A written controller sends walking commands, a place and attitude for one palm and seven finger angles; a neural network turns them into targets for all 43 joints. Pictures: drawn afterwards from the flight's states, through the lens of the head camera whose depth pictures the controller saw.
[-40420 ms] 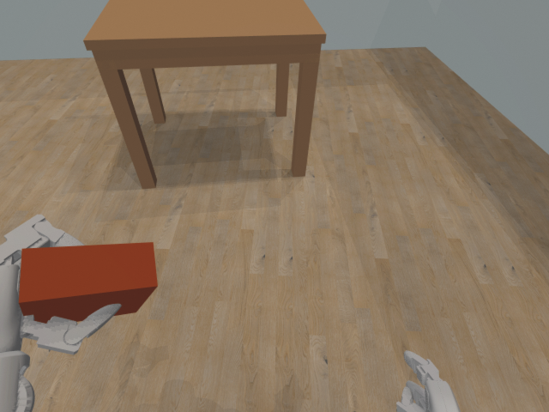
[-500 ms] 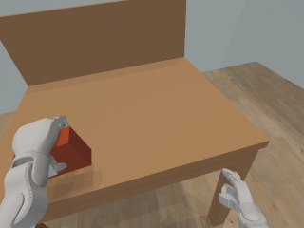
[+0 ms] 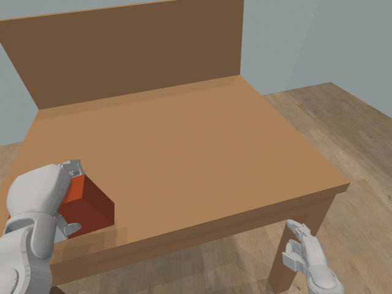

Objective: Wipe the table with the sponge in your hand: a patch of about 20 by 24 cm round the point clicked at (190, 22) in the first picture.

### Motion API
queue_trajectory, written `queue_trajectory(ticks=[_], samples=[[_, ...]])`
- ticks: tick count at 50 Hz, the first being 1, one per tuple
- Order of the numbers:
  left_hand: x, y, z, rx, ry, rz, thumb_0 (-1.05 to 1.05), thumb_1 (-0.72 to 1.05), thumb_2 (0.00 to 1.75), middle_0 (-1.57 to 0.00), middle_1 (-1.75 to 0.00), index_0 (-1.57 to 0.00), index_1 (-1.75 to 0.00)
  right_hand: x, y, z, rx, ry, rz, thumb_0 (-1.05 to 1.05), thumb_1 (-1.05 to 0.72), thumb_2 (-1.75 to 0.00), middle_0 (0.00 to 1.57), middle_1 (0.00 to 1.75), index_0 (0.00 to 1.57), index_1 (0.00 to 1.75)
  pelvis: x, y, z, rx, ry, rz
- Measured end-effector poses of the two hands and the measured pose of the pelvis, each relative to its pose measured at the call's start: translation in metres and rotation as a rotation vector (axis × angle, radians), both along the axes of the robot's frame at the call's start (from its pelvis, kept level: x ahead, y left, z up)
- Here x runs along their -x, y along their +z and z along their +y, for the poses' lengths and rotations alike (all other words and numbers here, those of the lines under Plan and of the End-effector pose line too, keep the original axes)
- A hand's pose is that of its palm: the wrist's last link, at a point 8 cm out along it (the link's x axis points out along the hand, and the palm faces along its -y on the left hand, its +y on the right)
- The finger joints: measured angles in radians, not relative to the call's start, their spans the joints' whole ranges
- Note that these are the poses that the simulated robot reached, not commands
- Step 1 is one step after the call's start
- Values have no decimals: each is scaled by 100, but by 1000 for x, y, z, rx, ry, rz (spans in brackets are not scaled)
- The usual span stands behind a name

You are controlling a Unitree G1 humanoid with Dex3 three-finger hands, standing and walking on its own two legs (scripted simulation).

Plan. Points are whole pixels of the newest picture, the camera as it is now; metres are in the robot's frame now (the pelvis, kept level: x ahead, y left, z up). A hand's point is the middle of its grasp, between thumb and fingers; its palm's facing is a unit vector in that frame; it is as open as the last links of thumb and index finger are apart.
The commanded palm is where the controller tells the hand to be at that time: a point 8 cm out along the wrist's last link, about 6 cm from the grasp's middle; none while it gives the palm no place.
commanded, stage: bring the sponge back beside the body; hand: left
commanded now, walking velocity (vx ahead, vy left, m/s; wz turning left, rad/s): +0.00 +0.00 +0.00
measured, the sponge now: (73, 215) +0.19 +0.28 +0.11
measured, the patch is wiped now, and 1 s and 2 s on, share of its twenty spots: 1.00 1.00 1.00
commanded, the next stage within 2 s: step back with the hand held close in 0.24 s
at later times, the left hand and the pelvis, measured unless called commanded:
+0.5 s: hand (81, 190) +0.21 +0.25 +0.17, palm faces +0.34 -0.78 -0.53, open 9.2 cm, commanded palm +0.15 +0.29 +0.21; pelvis -0.01 +0.00 +0.00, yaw +0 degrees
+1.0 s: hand (59, 188) +0.18 +0.26 +0.20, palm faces +0.39 -0.81 -0.44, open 9.2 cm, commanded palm +0.13 +0.31 +0.21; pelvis -0.03 +0.03 -0.02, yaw +0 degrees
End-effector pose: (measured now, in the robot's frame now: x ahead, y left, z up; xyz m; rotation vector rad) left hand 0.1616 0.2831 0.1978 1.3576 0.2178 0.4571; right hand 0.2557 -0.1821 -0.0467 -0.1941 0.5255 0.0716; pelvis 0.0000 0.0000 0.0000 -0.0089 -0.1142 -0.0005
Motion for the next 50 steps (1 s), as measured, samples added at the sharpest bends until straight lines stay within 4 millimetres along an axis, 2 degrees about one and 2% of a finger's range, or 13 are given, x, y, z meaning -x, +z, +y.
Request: queue_trajectory(ticks=[19, 20, 21, 23, 26, 30, 34, 38, 43, 50], samples=[[3, 1, 6, 4, 0, -19, -1, -46, 110, -82, -143, -84, -142, 4, 5, 6, 1, 1, -10, 1, -90, -90, 20, 30, 20, 30, 4, 1, 5, 3, 0, -7], [1, -1, 9, 165, -34, -69, -1, -46, 110, -82, -143, -84, -142, 6, 6, 6, -1, 0, -11, 1, -90, -90, 20, 30, 20, 30, 6, 0, 5, 5, 5, -4], [-2, -4, 12, 339, -89, -134, -1, -46, 110, -82, -143, -84, -142, 9, 7, 6, 5, 6, -21, 1, -90, -90, 20, 30, 20, 30, 7, 0, 5, 8, 7, 10], [-6, -8, 12, 575, -187, -256, -1, -46, 110, -82, -143, -84, -142, 20, 9, 5, 19, 3, -27, 1, -90, -90, 20, 30, 20, 30, 7, -1, 4, 13, 7, 48], [-9, -7, 4, 735, -332, -415, -1, -46, 110, -82, -143, -84, -143, 44, 3, -5, 67, -39, 8, 1, -90, -90, 21, 30, 21, 30, 7, -6, 6, 28, -1, 79], [-9, 8, -1, 775, -483, -565, -1, -46, 110, -82, -143, -84, -143, 86, -17, -27, 130, -147, 124, 1, -90, -90, 21, 30, 21, 30, 4, -11, 14, 33, -3, 105], [-12, 17, 15, 713, -515, -615, -1, -46, 110, -82, -143, -84, -142, 128, -34, -43, 163, -250, 241, 1, -90, -90, 21, 30, 21, 30, 3, -13, 23, 34, -6, 131], [-15, 12, 32, 681, -480, -595, -1, -46, 110, -82, -143, -84, -143, 158, -42, -47, 166, -309, 300, 1, -90, -90, 20, 30, 20, 30, 6, -13, 30, 25, -17, 139], [-8, 5, 31, 685, -468, -558, -1, -46, 110, -82, -143, -84, -143, 166, -43, -38, 145, -300, 278, 1, -90, -90, 20, 30, 20, 30, 14, -12, 33, 21, -23, 138], [17, 14, 21, 654, -514, -604, -1, -46, 110, -82, -143, -84, -143, 144, -39, -24, 111, -229, 187, 1, -90, -90, 21, 30, 21, 30, 28, -16, 29, 38, -9, 141]])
